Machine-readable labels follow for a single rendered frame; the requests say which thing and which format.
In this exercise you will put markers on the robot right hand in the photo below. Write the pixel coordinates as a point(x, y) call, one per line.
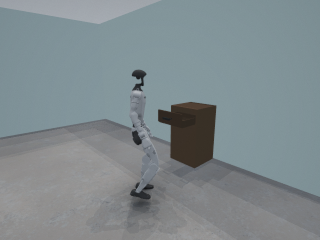
point(146, 143)

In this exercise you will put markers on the robot left hand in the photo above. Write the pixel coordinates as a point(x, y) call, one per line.
point(148, 131)

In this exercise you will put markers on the right robot forearm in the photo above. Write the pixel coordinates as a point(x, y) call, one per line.
point(137, 124)

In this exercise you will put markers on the drawer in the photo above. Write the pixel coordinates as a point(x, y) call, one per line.
point(177, 119)

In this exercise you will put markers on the robot right upper arm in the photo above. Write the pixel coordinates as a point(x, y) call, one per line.
point(136, 97)

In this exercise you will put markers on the left robot forearm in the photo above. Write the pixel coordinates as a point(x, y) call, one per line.
point(143, 123)

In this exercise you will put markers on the cabinet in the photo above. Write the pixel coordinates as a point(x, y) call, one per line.
point(194, 145)

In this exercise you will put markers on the left robot foot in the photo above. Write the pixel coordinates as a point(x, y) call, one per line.
point(148, 186)

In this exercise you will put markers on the handle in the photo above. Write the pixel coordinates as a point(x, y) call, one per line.
point(165, 118)

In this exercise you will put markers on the humanoid robot head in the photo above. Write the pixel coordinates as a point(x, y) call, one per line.
point(139, 74)

